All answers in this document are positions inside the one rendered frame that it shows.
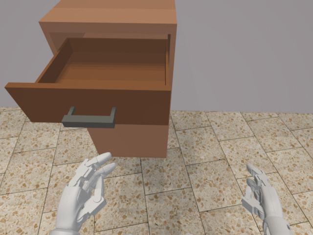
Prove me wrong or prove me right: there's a drawer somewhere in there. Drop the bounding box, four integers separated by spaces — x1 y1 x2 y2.
5 38 171 125

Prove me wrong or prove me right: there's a handle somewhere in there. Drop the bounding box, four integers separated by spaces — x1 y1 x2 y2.
61 106 116 128

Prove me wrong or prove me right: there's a right robot hand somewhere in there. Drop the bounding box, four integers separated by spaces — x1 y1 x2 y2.
242 164 284 220

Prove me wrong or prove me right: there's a left robot hand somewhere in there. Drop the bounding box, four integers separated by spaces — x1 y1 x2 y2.
55 152 116 232

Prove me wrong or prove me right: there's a right robot forearm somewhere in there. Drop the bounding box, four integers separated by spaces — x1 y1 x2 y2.
263 216 294 235

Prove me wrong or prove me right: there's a cabinet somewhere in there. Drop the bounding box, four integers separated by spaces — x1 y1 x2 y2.
38 0 177 158

